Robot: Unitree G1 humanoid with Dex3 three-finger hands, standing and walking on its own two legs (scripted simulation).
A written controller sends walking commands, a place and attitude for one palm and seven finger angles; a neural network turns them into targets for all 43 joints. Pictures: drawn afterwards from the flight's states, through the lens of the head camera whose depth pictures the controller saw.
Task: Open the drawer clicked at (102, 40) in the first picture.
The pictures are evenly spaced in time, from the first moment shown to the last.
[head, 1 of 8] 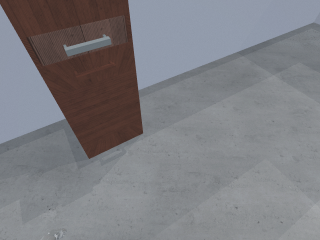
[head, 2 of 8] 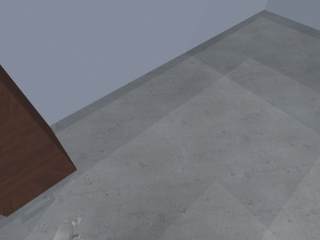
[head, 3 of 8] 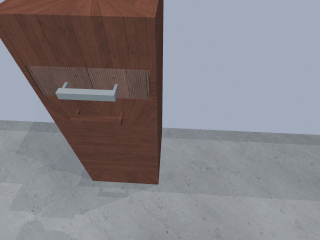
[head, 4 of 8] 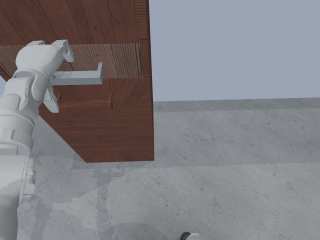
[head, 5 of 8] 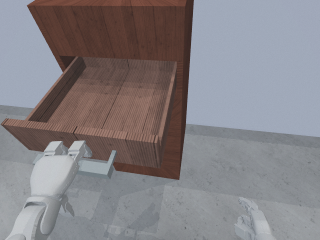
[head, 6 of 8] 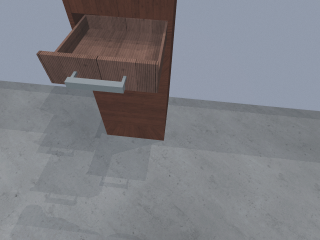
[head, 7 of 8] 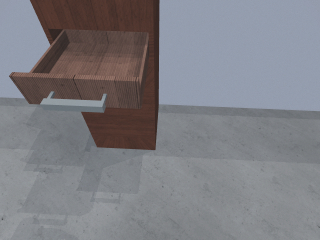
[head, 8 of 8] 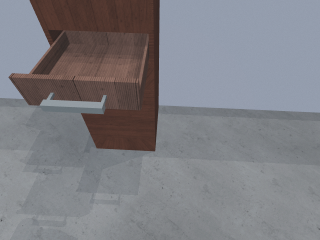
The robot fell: no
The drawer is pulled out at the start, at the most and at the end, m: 0.00 0.30 0.29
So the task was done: yes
